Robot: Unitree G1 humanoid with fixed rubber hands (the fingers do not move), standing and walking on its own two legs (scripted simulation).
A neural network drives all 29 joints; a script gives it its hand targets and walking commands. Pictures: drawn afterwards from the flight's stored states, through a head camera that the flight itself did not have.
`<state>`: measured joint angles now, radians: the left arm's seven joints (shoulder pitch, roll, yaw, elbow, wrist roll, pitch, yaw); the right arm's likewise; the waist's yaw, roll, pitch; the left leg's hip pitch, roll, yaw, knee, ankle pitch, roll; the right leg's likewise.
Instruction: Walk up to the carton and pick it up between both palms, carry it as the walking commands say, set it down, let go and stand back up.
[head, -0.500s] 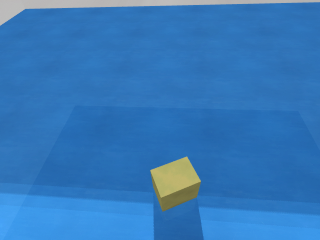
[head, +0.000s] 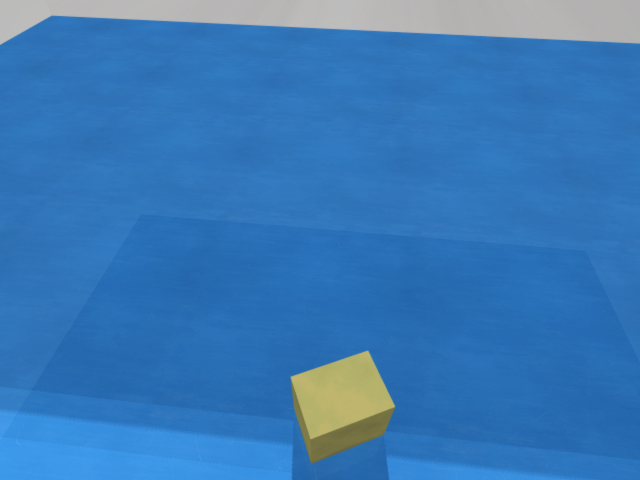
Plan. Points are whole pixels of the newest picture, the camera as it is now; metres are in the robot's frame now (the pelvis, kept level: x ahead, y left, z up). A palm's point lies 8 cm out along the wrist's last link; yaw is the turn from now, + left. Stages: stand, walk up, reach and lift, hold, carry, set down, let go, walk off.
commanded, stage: walk up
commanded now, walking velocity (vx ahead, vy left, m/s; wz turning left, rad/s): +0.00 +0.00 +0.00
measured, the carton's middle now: (339, 407) +0.47 -0.03 -0.66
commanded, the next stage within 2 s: none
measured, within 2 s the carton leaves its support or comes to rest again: neither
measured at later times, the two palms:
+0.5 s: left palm out of the picture +0.09 +0.16 -0.14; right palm out of the picture +0.01 -0.36 -0.15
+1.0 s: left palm out of the picture -0.01 +0.07 -0.15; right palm (555, 445) +0.24 -0.33 -0.15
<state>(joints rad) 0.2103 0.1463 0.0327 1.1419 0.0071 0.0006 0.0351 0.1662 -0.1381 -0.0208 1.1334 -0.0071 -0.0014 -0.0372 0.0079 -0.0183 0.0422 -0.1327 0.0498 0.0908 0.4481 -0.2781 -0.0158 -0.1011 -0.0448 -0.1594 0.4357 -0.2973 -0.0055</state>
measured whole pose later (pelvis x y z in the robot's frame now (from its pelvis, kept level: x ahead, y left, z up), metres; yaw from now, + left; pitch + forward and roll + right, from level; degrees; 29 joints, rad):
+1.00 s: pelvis +0.08 -0.15 -0.01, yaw +17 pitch -1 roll +1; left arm 0.28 0.17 0.02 1.12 0.02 -0.01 0.03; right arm 0.11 -0.16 -0.03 1.05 -0.02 0.03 -0.02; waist 0.05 -0.01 0.04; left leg -0.20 -0.01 0.00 0.54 -0.31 0.00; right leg -0.18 0.00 -0.17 0.53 -0.33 -0.08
